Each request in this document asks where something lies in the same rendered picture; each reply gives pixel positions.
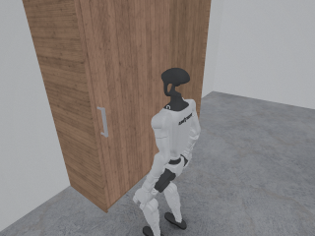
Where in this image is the robot left hand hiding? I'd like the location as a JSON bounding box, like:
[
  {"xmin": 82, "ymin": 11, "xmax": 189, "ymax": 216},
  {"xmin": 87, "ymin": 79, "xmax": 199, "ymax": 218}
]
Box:
[{"xmin": 133, "ymin": 187, "xmax": 151, "ymax": 210}]

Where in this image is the handle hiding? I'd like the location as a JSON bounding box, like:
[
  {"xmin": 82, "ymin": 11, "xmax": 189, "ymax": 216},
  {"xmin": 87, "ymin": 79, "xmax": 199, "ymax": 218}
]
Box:
[
  {"xmin": 97, "ymin": 107, "xmax": 108, "ymax": 138},
  {"xmin": 200, "ymin": 67, "xmax": 204, "ymax": 84}
]

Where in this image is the left robot upper arm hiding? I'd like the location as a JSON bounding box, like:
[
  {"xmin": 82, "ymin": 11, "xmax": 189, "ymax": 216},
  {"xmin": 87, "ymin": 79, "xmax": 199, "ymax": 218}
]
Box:
[{"xmin": 151, "ymin": 110, "xmax": 171, "ymax": 165}]

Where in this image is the robot left foot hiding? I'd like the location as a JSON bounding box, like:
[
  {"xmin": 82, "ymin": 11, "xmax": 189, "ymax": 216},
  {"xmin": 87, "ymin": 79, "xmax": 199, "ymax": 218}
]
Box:
[{"xmin": 142, "ymin": 226, "xmax": 164, "ymax": 236}]

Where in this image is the robot right forearm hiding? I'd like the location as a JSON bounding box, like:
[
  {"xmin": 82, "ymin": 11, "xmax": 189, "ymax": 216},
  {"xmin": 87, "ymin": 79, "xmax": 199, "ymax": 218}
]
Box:
[{"xmin": 184, "ymin": 134, "xmax": 200, "ymax": 154}]

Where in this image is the robot right hand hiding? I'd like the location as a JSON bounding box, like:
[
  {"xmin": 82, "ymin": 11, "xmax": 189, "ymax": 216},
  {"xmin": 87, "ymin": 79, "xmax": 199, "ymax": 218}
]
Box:
[{"xmin": 181, "ymin": 151, "xmax": 192, "ymax": 169}]

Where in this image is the wardrobe door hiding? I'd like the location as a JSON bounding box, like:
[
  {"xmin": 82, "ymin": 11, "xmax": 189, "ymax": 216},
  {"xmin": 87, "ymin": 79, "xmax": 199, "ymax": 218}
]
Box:
[
  {"xmin": 74, "ymin": 0, "xmax": 170, "ymax": 207},
  {"xmin": 167, "ymin": 0, "xmax": 208, "ymax": 113}
]

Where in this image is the robot left forearm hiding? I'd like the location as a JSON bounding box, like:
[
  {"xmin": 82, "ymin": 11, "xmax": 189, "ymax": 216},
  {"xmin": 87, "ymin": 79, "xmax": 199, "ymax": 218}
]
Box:
[{"xmin": 142, "ymin": 153, "xmax": 165, "ymax": 194}]

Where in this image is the right robot upper arm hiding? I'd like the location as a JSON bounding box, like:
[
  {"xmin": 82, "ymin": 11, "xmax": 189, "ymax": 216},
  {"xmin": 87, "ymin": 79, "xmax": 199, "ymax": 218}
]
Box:
[{"xmin": 184, "ymin": 98, "xmax": 201, "ymax": 137}]

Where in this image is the robot left thigh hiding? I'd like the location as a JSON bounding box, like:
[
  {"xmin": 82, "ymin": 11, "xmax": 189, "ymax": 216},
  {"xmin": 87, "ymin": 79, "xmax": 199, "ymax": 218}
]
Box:
[{"xmin": 148, "ymin": 170, "xmax": 171, "ymax": 212}]

